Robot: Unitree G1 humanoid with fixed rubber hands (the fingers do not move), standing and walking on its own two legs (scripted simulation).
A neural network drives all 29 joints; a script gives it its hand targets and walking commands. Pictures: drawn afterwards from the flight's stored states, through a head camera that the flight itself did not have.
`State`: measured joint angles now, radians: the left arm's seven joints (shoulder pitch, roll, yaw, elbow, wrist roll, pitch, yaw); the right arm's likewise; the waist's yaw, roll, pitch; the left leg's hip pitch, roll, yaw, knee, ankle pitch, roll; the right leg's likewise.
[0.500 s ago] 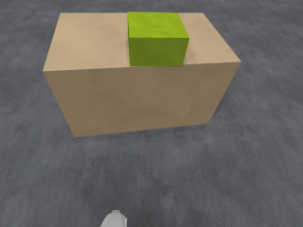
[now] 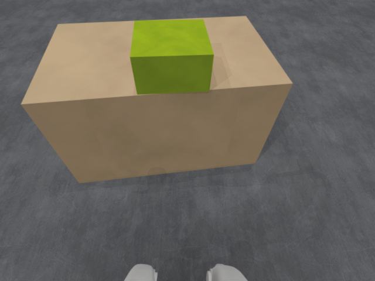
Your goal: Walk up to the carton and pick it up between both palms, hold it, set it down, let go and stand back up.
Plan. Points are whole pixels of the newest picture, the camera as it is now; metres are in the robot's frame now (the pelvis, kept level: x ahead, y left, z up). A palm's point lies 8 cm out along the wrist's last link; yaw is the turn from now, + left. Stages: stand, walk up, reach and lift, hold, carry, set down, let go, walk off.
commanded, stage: walk up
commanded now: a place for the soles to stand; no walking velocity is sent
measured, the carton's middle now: (171, 55) +0.91 +0.06 -0.03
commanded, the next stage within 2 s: none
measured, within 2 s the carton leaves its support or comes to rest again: neither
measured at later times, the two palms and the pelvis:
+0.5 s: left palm out of the picture +0.08 +0.30 -0.13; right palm (312, 274) +0.16 -0.27 -0.10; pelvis +0.05 +0.00 +0.00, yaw +7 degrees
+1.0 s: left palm out of the picture +0.04 +0.33 -0.11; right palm out of the picture +0.15 -0.23 -0.12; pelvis +0.01 +0.02 +0.00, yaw +10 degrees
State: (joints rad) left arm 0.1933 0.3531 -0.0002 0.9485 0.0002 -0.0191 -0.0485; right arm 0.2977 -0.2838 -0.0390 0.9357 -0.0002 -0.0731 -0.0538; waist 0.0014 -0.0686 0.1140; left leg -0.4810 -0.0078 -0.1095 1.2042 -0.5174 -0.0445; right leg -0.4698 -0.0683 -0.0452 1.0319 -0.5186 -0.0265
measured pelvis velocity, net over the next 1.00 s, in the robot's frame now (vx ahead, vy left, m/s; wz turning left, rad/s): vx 0.01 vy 0.02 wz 0.18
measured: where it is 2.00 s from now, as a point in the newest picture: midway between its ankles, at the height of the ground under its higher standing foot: outside the picture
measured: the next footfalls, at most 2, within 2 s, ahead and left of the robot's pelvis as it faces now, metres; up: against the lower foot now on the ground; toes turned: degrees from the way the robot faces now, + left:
left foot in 0.42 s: +0.10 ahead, +0.12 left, +0.00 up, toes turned +7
right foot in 0.68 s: +0.09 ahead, -0.12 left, +0.00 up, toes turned +8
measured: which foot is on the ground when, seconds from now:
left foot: up 0.00-0.40, down 0.42-1.00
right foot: down 0.00-0.44, up 0.46-0.66, down 0.68-1.00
